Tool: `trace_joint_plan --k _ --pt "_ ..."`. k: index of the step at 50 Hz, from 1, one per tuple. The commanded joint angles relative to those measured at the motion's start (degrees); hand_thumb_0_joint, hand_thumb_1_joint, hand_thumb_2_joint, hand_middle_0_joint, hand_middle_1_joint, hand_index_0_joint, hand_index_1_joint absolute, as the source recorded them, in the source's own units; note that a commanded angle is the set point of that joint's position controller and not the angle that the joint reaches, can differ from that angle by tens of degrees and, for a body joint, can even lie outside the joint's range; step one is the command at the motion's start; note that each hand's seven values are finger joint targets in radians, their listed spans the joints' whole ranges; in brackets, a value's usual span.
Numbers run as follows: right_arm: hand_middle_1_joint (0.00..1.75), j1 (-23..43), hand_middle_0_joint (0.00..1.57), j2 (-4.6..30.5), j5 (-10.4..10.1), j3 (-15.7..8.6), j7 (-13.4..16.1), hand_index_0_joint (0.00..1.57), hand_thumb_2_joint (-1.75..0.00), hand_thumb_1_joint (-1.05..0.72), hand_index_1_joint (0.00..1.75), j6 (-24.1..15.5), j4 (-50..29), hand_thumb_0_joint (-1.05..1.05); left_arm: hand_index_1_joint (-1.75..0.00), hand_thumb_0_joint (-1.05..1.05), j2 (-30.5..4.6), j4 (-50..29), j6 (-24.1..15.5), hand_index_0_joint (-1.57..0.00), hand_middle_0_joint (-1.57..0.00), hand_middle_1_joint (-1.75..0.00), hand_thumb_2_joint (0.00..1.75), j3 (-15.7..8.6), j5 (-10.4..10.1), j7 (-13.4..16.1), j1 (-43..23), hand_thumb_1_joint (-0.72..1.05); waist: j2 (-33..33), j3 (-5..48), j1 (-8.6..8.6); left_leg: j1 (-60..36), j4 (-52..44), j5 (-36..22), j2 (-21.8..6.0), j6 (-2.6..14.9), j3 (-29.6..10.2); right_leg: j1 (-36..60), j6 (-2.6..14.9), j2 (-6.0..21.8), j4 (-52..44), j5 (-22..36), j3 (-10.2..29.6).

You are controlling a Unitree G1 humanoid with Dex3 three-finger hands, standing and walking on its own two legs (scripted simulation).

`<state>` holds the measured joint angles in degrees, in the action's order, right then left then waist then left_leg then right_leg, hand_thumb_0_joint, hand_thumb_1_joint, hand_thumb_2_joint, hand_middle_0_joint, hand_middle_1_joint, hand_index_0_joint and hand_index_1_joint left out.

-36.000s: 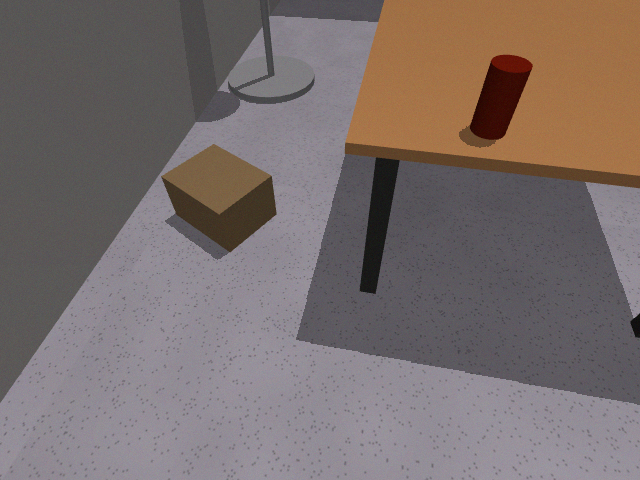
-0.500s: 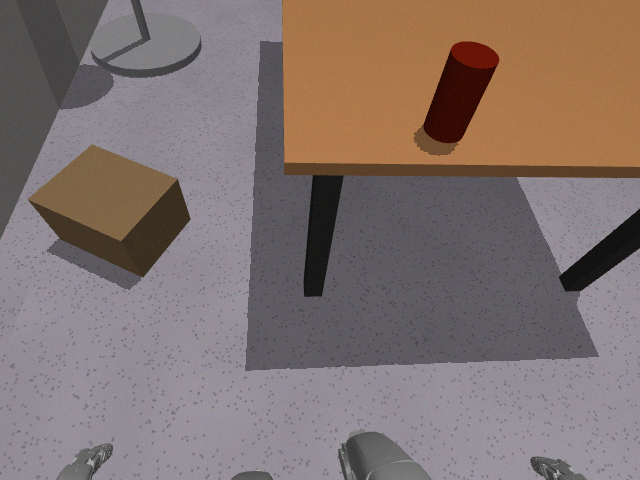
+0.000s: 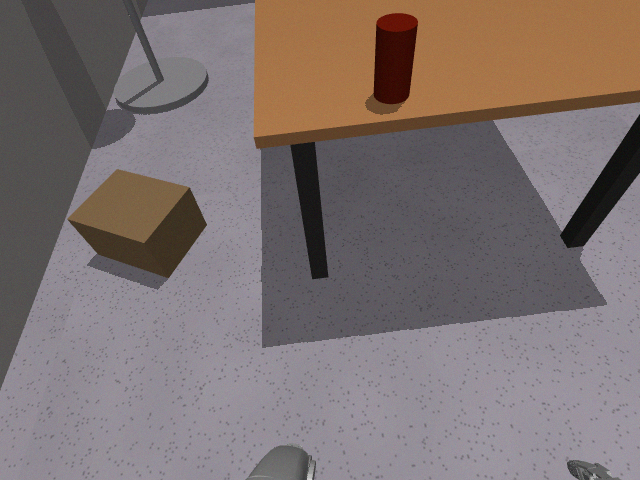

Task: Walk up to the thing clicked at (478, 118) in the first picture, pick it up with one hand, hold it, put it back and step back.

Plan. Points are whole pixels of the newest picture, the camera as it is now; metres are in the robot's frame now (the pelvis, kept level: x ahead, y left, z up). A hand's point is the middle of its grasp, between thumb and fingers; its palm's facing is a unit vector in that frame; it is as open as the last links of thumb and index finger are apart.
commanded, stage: step back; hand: right
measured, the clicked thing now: (394, 60) +0.90 -0.14 +0.03
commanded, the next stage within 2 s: stand in 1.68 s
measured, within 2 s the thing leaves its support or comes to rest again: neither
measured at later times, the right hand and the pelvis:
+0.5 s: hand out of the picture -0.01 -0.31 -0.13, palm faces -0.11 +0.88 -0.45, open 7.4 cm; pelvis -0.17 -0.04 -0.01, yaw +3 degrees
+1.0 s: hand out of the picture -0.14 -0.30 -0.15, palm faces -0.14 +0.93 -0.33, open 7.4 cm; pelvis -0.22 -0.05 +0.00, yaw +6 degrees
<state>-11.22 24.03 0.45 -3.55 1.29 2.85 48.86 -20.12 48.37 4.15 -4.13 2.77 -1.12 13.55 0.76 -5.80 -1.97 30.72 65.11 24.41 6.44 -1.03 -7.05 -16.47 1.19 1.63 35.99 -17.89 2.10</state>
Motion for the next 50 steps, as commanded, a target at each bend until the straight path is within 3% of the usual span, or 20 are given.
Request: trace_joint_plan --k 1,6,9,11,12,13,16,23,26,27,28,29,33,38,42,43,44,45,46,50 --pt "0.30 -1.6 0.20 8.5 0.0 -1.5 1.4 0.20 -0.90 -0.90 0.30 -2.5 -4.3 0.00 -0.30 0.00 -14.0 -8.2 -2.4 -0.20 -0.20 -0.30 0.90 -4.4 0.3 2.0 -5.1 0.90 -11.5 3.7 0.55 -0.3 -2.7 2.5 -0.8 -0.53 1.0 4.2 8.82 9.1 -11.1 15.8 7.3" --pt "0.30 -3.0 0.20 7.6 1.0 -1.4 1.3 0.20 -0.90 -0.90 0.30 -3.4 -4.6 0.00 -0.30 0.00 -14.1 -9.0 -1.5 -0.20 -0.20 -0.30 0.90 -4.4 -0.2 3.0 -3.2 0.90 -13.6 10.2 -1.11 -4.1 -25.3 4.2 -5.7 0.22 5.0 17.2 10.54 13.5 -3.8 31.3 9.4" --pt "0.30 -8.2 0.20 8.1 1.2 -2.3 1.0 0.20 -0.90 -0.90 0.30 -3.5 -1.8 0.00 -0.30 0.00 -14.0 -9.8 -0.3 -0.20 -0.20 -0.30 0.90 -3.3 -1.2 2.4 -5.5 0.90 -9.0 12.6 1.28 -16.1 -43.4 -15.1 -4.8 1.78 7.8 10.3 6.46 10.4 3.4 25.3 6.1" --pt "0.30 -5.2 0.20 16.3 2.1 -4.2 1.0 0.20 -0.90 -0.90 0.30 -3.3 -3.0 0.00 -0.30 0.00 -10.0 -10.7 -0.3 -0.20 -0.20 -0.30 0.90 -2.0 -1.9 1.9 -3.9 0.90 10.1 12.0 -0.14 -25.3 -43.3 -30.3 -23.6 10.23 -18.2 -10.9 0.56 -1.5 16.3 -3.6 -1.7" --pt "0.30 -3.9 0.20 20.7 1.9 -4.5 0.7 0.20 -0.90 -0.90 0.30 -3.0 -4.5 0.00 -0.30 0.00 -12.6 -11.4 -0.2 -0.20 -0.20 -0.30 0.90 -3.4 -1.9 2.6 -9.3 0.90 11.6 9.8 3.60 -15.9 -43.5 -35.3 -30.9 18.89 -23.6 -9.8 -0.82 -3.9 26.0 -20.3 2.0" --pt "0.30 -0.5 0.20 19.9 2.1 -4.8 1.4 0.20 -0.90 -0.90 0.30 -3.3 -4.9 0.00 -0.30 0.00 -14.0 -10.9 0.0 -0.20 -0.20 -0.30 0.90 -3.6 -1.3 2.8 -10.2 0.90 10.7 7.0 2.95 -9.6 -44.8 -32.7 -32.7 20.39 -25.0 -7.7 -0.70 -2.3 33.2 -19.5 6.7" --pt "0.30 3.3 0.20 12.5 2.3 -2.4 1.8 0.20 -0.90 -0.90 0.30 -3.4 -5.7 0.00 -0.30 0.00 -12.7 -7.7 0.2 -0.20 -0.20 -0.30 0.90 -3.5 -2.2 1.9 -5.6 0.90 3.9 6.3 -0.55 -15.1 -39.2 -41.2 -21.3 14.36 -5.8 -11.3 -0.31 -6.9 38.2 -12.1 9.1" --pt "0.30 1.7 0.20 12.3 1.9 -3.2 0.5 0.20 -0.90 -0.90 0.30 -2.1 -5.1 0.00 -0.30 0.00 -11.4 -4.5 -3.2 -0.20 -0.20 -0.30 0.90 -2.1 -1.5 1.6 -2.3 0.90 12.8 10.2 2.54 -24.4 -36.6 -18.4 -19.5 13.84 -3.2 -5.1 -2.17 -1.9 4.2 -10.5 0.2" --pt "0.30 2.4 0.20 11.9 1.8 -2.8 -0.3 0.20 -0.90 -0.90 0.30 -0.5 -4.5 0.00 -0.30 0.00 -11.9 1.3 -4.9 -0.20 -0.20 -0.30 0.90 -3.0 -0.9 2.0 4.1 0.90 7.4 10.8 0.32 -14.6 -27.4 -8.7 -15.2 9.49 1.4 9.4 -0.49 -4.1 -16.3 -0.4 -1.9" --pt "0.30 2.2 0.20 8.5 1.5 -1.8 -0.5 0.20 -0.90 -0.90 0.30 -0.5 -5.1 0.00 -0.30 0.00 -15.3 1.6 -5.3 -0.20 -0.20 -0.30 0.90 -3.8 0.0 2.1 3.8 0.90 -0.7 8.6 0.48 -4.1 -21.2 -0.3 -11.2 6.48 3.3 11.7 1.66 0.7 -15.0 -4.4 10.5" --pt "0.30 2.0 0.20 5.6 1.3 -0.8 -0.5 0.20 -0.90 -0.90 0.30 -0.8 -6.1 0.00 -0.30 0.00 -19.8 0.3 -5.7 -0.20 -0.20 -0.30 0.90 -4.8 0.4 2.2 2.1 0.90 -11.1 6.3 0.65 6.3 -15.8 7.9 -4.8 2.72 3.1 9.7 4.91 12.3 -18.5 -12.3 27.8" --pt "0.30 6.6 0.20 9.4 1.5 -2.4 0.3 0.20 -0.90 -0.90 0.30 -0.8 -6.2 0.00 -0.30 0.00 -24.5 -1.7 -5.6 -0.20 -0.20 -0.30 0.90 -5.4 0.7 2.4 -2.6 0.90 -11.3 4.2 -2.45 -1.4 -10.0 9.3 -6.3 0.94 -4.3 -6.6 13.83 22.0 -21.4 -17.4 36.4" --pt "0.30 3.8 0.20 9.1 0.3 -2.1 -0.6 0.20 -0.90 -0.90 0.30 -1.5 -1.9 0.00 -0.30 0.00 -16.5 -1.1 -6.4 -0.20 -0.20 -0.30 0.90 -3.6 -0.3 2.7 -8.1 0.90 -5.4 -0.2 2.02 -3.3 -6.0 -0.9 -3.7 0.78 -2.0 -4.4 8.59 10.7 -14.4 -0.4 13.3" --pt "0.30 4.8 0.20 8.4 1.6 -1.7 -1.7 0.20 -0.90 -0.90 0.30 -3.1 -1.5 0.00 -0.30 0.00 -18.0 1.2 -6.7 -0.20 -0.20 -0.30 0.90 -4.3 0.2 2.0 -1.0 0.90 -11.7 1.1 -2.34 -2.0 -22.3 4.0 -5.9 -0.13 2.4 5.4 8.95 11.4 -15.6 -14.5 15.5" --pt "0.30 -0.6 0.20 7.9 1.6 -2.4 -1.8 0.20 -0.90 -0.90 0.30 -4.9 1.7 0.00 -0.30 0.00 -17.0 0.8 -5.7 -0.20 -0.20 -0.30 0.90 -3.0 -0.8 1.4 -2.1 0.90 -10.7 5.8 0.54 -17.9 -44.2 -3.8 -4.3 1.60 7.4 4.7 6.85 10.0 -6.7 0.9 9.3" --pt "0.30 -2.4 0.20 9.2 1.9 -3.3 -1.5 0.20 -0.90 -0.90 0.30 -5.3 2.6 0.00 -0.30 0.00 -14.0 0.4 -5.7 -0.20 -0.20 -0.30 0.90 -1.8 -0.9 1.5 -1.6 0.90 -6.6 8.0 1.45 -26.5 -44.1 -8.0 -6.4 3.22 1.4 -0.9 4.30 7.6 0.4 7.9 5.9" --pt "0.30 -5.6 0.20 12.1 2.4 -4.2 -1.2 0.20 -0.90 -0.90 0.30 -5.7 3.1 0.00 -0.30 0.00 -10.7 -0.1 -5.8 -0.20 -0.20 -0.30 0.90 -1.0 -1.3 1.5 -1.2 0.90 3.6 10.8 2.38 -33.4 -47.6 -6.2 -15.8 6.62 -13.4 -9.2 1.54 2.2 12.1 4.9 0.9" --pt "0.30 -5.3 0.20 17.5 2.0 -5.0 -1.3 0.20 -0.90 -0.90 0.30 -5.5 2.8 0.00 -0.30 0.00 -11.9 -0.4 -5.7 -0.20 -0.20 -0.30 0.90 -1.4 -1.9 1.7 -5.4 0.90 8.7 7.2 3.54 -30.1 -49.6 4.0 -24.5 13.50 -26.8 -17.7 -0.15 -2.4 15.3 -14.4 -4.8" --pt "0.30 -5.3 0.20 18.7 1.8 -5.6 -1.6 0.20 -0.90 -0.90 0.30 -5.3 2.9 0.00 -0.30 0.00 -15.7 -0.3 -5.9 -0.20 -0.20 -0.30 0.90 -2.4 -1.2 2.1 -8.1 0.90 6.2 3.4 4.72 -22.8 -50.6 7.5 -27.0 17.21 -27.9 -15.5 0.31 1.0 18.3 -16.9 0.5" --pt "0.30 -1.1 0.20 11.7 1.7 -3.5 -1.4 0.20 -0.90 -0.90 0.30 -5.5 1.8 0.00 -0.30 0.00 -13.9 1.7 -6.5 -0.20 -0.20 -0.30 0.90 -1.9 -1.8 0.8 -3.2 0.90 6.8 0.9 1.87 -22.0 -47.0 -6.6 -18.0 11.69 -11.0 -13.3 0.16 1.1 11.6 -8.1 -2.2"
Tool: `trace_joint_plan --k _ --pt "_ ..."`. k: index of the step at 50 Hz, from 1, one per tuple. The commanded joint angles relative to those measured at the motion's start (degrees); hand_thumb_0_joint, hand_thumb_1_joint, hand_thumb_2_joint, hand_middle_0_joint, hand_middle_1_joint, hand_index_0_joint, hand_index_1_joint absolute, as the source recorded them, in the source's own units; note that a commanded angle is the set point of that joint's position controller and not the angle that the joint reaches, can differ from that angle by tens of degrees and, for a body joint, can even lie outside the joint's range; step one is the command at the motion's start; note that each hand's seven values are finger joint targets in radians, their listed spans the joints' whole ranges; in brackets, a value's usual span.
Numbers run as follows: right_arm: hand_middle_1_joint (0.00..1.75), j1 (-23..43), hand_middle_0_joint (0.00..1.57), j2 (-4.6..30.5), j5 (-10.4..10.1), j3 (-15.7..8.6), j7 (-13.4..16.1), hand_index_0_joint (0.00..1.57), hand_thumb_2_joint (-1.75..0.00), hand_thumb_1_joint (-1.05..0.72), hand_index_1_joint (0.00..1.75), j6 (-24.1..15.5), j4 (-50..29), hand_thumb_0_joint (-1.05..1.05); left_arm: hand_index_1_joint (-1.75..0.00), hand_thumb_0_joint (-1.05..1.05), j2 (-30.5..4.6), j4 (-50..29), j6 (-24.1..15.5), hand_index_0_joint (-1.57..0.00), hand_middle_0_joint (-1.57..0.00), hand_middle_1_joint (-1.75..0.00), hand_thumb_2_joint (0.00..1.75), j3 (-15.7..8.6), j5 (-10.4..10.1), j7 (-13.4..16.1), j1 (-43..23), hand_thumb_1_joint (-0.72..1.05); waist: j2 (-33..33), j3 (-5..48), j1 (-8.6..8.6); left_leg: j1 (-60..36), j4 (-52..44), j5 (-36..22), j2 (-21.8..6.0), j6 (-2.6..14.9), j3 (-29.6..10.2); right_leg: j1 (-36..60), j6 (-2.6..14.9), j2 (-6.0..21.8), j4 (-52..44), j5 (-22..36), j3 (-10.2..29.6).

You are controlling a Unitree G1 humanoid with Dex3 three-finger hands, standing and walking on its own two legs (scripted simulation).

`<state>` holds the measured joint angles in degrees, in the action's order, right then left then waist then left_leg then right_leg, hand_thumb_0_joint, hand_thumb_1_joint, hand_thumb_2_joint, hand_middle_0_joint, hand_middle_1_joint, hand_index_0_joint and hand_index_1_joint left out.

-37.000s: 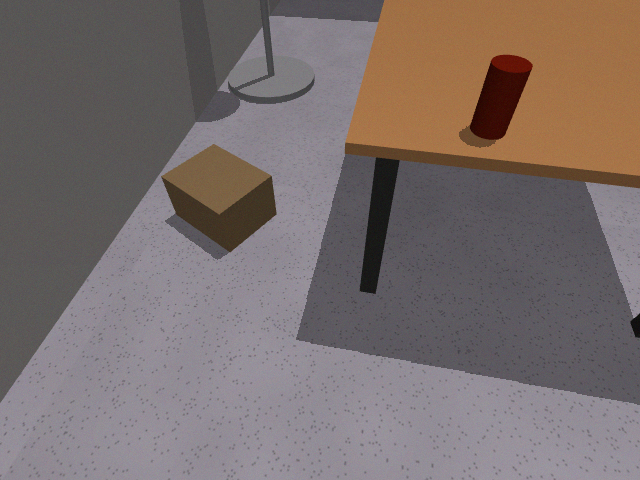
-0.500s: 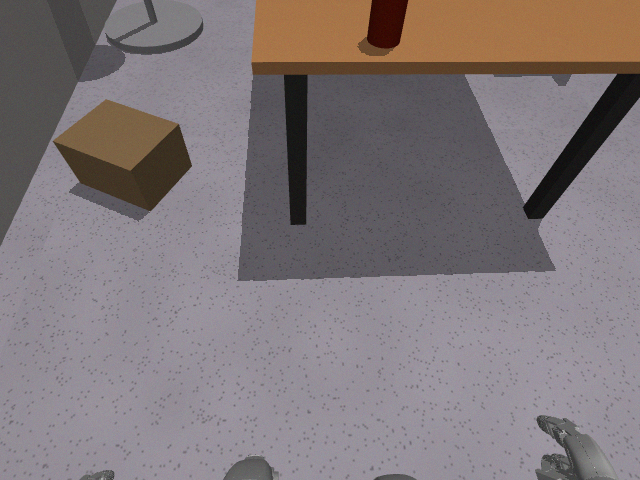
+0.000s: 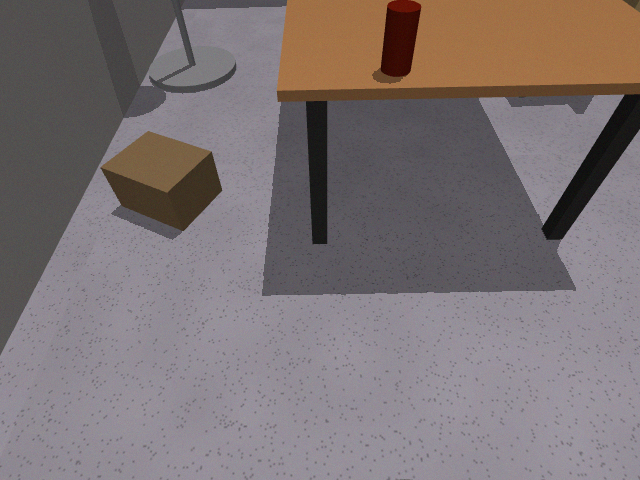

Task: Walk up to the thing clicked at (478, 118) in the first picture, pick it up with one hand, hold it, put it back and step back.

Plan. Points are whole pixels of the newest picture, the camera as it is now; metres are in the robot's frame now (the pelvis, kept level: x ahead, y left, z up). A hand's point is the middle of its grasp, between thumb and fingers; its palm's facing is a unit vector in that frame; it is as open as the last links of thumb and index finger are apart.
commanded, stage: step back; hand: right
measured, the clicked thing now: (399, 39) +1.10 -0.21 +0.03
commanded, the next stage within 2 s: stand in 0.68 s
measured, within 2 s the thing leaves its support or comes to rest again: neither
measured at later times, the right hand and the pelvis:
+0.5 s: hand out of the picture +0.11 -0.26 -0.16, palm faces -0.07 +0.93 -0.37, open 7.4 cm; pelvis +0.05 +0.01 -0.01, yaw +2 degrees
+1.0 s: hand (503, 454) +0.18 -0.23 -0.13, palm faces -0.04 +0.94 -0.33, open 7.4 cm; pelvis +0.06 +0.02 +0.02, yaw +1 degrees
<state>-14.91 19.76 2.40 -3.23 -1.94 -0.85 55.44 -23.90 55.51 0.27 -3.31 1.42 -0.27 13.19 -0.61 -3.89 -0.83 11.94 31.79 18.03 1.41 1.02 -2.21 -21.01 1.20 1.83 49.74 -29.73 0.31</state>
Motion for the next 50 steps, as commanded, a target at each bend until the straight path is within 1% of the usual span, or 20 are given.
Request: trace_joint_plan --k 1,4,5,6,7,8,9,10,13,17,20,21,22,23,24,28,33,34,42,50 --pt "0.30 1.6 0.20 16.5 -0.6 -3.9 1.7 0.20 -0.90 -0.90 0.30 -1.8 -4.2 0.00 -0.30 0.00 -9.4 -5.4 -2.7 -0.20 -0.20 -0.30 0.90 -2.7 -0.4 -0.2 -3.1 0.90 10.0 -0.6 1.26 -1.9 -13.2 -3.3 -13.5 9.67 -15.7 -5.4 -0.12 0.2 -4.9 5.1 -1.6" --pt "0.30 5.3 0.20 15.6 -1.0 -3.1 1.6 0.20 -0.90 -0.90 0.30 -0.8 -5.1 0.00 -0.30 0.00 -8.0 -3.5 -3.5 -0.20 -0.20 -0.30 0.90 -2.9 -0.5 0.4 -0.7 0.90 10.6 2.4 -1.12 3.4 -6.3 -9.7 -11.1 7.54 -9.0 8.1 0.18 -1.8 -18.3 12.1 -3.8" --pt "0.30 6.3 0.20 13.8 -1.3 -2.4 1.6 0.20 -0.90 -0.90 0.30 -0.2 -5.4 0.00 -0.30 0.00 -8.0 -2.0 -3.7 -0.20 -0.20 -0.30 0.90 -3.0 -0.4 0.7 1.5 0.90 8.7 3.0 -2.43 7.2 -1.8 -8.7 -9.1 5.87 -6.8 14.3 -0.06 -3.1 -23.5 16.4 -4.4" --pt "0.30 5.9 0.20 10.6 -1.8 -1.3 1.8 0.20 -0.90 -0.90 0.30 0.1 -5.6 0.00 -0.30 0.00 -9.3 -0.9 -3.9 -0.20 -0.20 -0.30 0.90 -3.6 -0.3 1.2 3.7 0.90 4.8 4.3 -3.72 11.5 3.4 -4.2 -6.6 3.70 -5.5 20.1 0.03 -1.0 -25.0 18.7 -0.3" --pt "0.30 5.1 0.20 8.0 -2.1 -0.6 2.0 0.20 -0.90 -0.90 0.30 0.1 -6.5 0.00 -0.30 0.00 -13.2 -0.9 -4.1 -0.20 -0.20 -0.30 0.90 -4.6 0.6 1.6 4.9 0.90 -4.9 5.4 -4.09 17.7 13.7 3.7 0.1 1.30 -3.6 22.7 3.09 8.5 -29.8 14.6 14.5" --pt "0.30 4.0 0.20 8.1 -1.6 -0.6 2.7 0.20 -0.90 -0.90 0.30 0.7 -6.1 0.00 -0.30 0.00 -16.3 -2.3 -4.1 -0.20 -0.20 -0.30 0.90 -4.9 0.8 1.8 2.1 0.90 -6.6 4.7 -3.19 18.5 18.8 15.6 2.1 0.09 -4.9 16.0 7.68 19.3 -36.1 1.6 28.1" --pt "0.30 1.8 0.20 12.4 -1.2 -2.0 2.9 0.20 -0.90 -0.90 0.30 1.1 -4.1 0.00 -0.30 0.00 -17.0 -3.7 -4.0 -0.20 -0.20 -0.30 0.90 -5.0 0.9 1.4 -3.5 0.90 -3.4 2.0 -1.58 13.8 22.6 17.5 -1.1 -0.21 -5.8 6.8 11.91 22.7 -37.5 -9.5 31.0" --pt "0.30 1.0 0.20 13.9 -1.1 -2.6 2.8 0.20 -0.90 -0.90 0.30 1.0 -3.1 0.00 -0.30 0.00 -16.0 -4.6 -4.0 -0.20 -0.20 -0.30 0.90 -4.7 1.0 1.3 -6.4 0.90 -3.6 -1.3 -0.55 11.9 22.9 16.2 -2.4 -0.43 -5.3 1.7 13.29 21.9 -37.5 -9.6 29.3" --pt "0.30 0.4 0.20 12.5 -1.3 -2.0 2.1 0.20 -0.90 -0.90 0.30 0.8 -1.3 0.00 -0.30 0.00 -12.9 -4.2 -4.3 -0.20 -0.20 -0.30 0.90 -3.7 0.6 1.2 -6.9 0.90 -4.1 -1.3 -0.33 12.6 19.3 9.5 -2.5 -0.14 -6.1 4.2 8.65 14.5 -34.0 0.9 16.8" --pt "0.30 -0.1 0.20 11.6 -0.9 -1.7 1.9 0.20 -0.90 -0.90 0.30 0.3 -0.3 0.00 -0.30 0.00 -13.1 -3.6 -3.9 -0.20 -0.20 -0.30 0.90 -3.6 0.4 0.9 -8.6 0.90 -8.1 1.6 -0.09 6.9 8.9 8.0 -2.7 -0.99 -0.1 4.3 8.00 13.2 -29.9 12.2 10.3" --pt "0.30 -1.5 0.20 11.4 -0.4 -2.2 2.2 0.20 -0.90 -0.90 0.30 -0.3 1.7 0.00 -0.30 0.00 -11.2 -3.8 -2.9 -0.20 -0.20 -0.30 0.90 -2.5 -0.2 0.7 -10.6 0.90 -6.3 4.0 2.03 -1.6 -5.9 -2.5 -0.7 -0.80 3.1 2.7 5.20 9.7 -21.9 17.0 5.1" --pt "0.30 -0.6 0.20 12.4 -0.1 -2.5 2.5 0.20 -0.90 -0.90 0.30 -0.7 1.5 0.00 -0.30 0.00 -9.2 -3.8 -2.7 -0.20 -0.20 -0.30 0.90 -1.6 -0.5 0.7 -9.4 0.90 -3.6 5.3 1.84 -4.5 -7.6 -7.9 -3.4 -0.12 -1.1 1.4 3.27 8.2 -18.1 21.7 3.8" --pt "0.30 1.0 0.20 14.4 0.2 -2.7 2.8 0.20 -0.90 -0.90 0.30 -1.2 0.8 0.00 -0.30 0.00 -7.1 -3.9 -2.6 -0.20 -0.20 -0.30 0.90 -1.0 -1.2 0.6 -8.7 0.90 2.9 6.6 0.69 -3.8 -9.8 -13.2 -10.5 2.23 -10.6 1.2 0.88 4.6 -13.1 21.8 1.0" --pt "0.30 5.8 0.20 16.7 -0.2 -2.7 2.9 0.20 -0.90 -0.90 0.30 -1.4 -0.5 0.00 -0.30 0.00 -6.3 -3.4 -2.2 -0.20 -0.20 -0.30 0.90 -0.7 -1.9 0.6 -8.5 0.90 5.8 5.9 -1.03 -0.7 -11.8 -9.5 -15.0 5.55 -16.2 1.2 -0.49 0.3 -12.7 12.2 -1.9" --pt "0.30 8.5 0.20 17.8 -0.7 -2.4 2.6 0.20 -0.90 -0.90 0.30 -1.2 -0.4 0.00 -0.30 0.00 -8.3 -1.5 -1.9 -0.20 -0.20 -0.30 0.90 -1.3 -1.9 0.9 -8.0 0.90 6.7 4.9 -1.41 5.9 -10.2 -6.6 -15.9 8.05 -15.0 8.0 -0.29 0.1 -14.3 5.7 -1.4" --pt "0.30 8.5 0.20 13.0 -1.4 -0.8 2.8 0.20 -0.90 -0.90 0.30 -1.0 0.9 0.00 -0.30 0.00 -10.6 0.2 -3.3 -0.20 -0.20 -0.30 0.90 -1.5 -1.4 1.1 -7.1 0.90 3.5 9.2 -0.86 1.8 -2.2 -24.6 -7.5 1.32 -3.0 15.4 1.69 5.5 -19.9 33.4 3.0" --pt "0.30 9.4 0.20 13.1 -1.7 -0.9 2.9 0.20 -0.90 -0.90 0.30 -0.6 2.6 0.00 -0.30 0.00 -9.3 0.7 -2.4 -0.20 -0.20 -0.30 0.90 -0.6 -1.7 1.4 -10.2 0.90 4.8 9.3 -0.28 -2.5 -4.9 -32.0 -9.2 2.09 -4.1 13.7 0.74 4.4 -19.7 32.3 0.5" --pt "0.30 9.2 0.20 14.2 -1.8 -0.5 2.8 0.20 -0.90 -0.90 0.30 -1.3 2.6 0.00 -0.30 0.00 -6.8 2.5 -2.1 -0.20 -0.20 -0.30 0.90 0.6 -1.9 1.2 -8.7 0.90 4.5 9.0 0.24 -3.6 -7.7 -30.3 -10.9 2.38 -6.2 14.0 -0.07 3.8 -21.6 31.2 1.2" --pt "0.30 12.4 0.20 12.9 -2.1 -0.3 2.5 0.20 -0.90 -0.90 0.30 -1.5 3.9 0.00 -0.30 0.00 -8.0 4.7 -2.3 -0.20 -0.20 -0.30 0.90 1.0 -1.3 0.8 -10.8 0.90 2.3 8.4 0.58 -6.8 -11.6 -27.8 -9.4 0.37 -3.4 17.1 -0.61 5.2 -27.7 33.8 1.7" --pt "0.30 14.3 0.20 12.0 -2.1 0.1 1.9 0.20 -0.90 -0.90 0.30 -1.1 4.8 0.00 -0.30 0.00 -8.4 6.0 -2.7 -0.20 -0.20 -0.30 0.90 1.1 -0.9 0.6 -11.6 0.90 1.3 5.3 0.78 -5.0 -15.8 -14.8 -8.6 -0.09 -2.6 16.2 -0.93 6.0 -33.0 26.5 2.7"
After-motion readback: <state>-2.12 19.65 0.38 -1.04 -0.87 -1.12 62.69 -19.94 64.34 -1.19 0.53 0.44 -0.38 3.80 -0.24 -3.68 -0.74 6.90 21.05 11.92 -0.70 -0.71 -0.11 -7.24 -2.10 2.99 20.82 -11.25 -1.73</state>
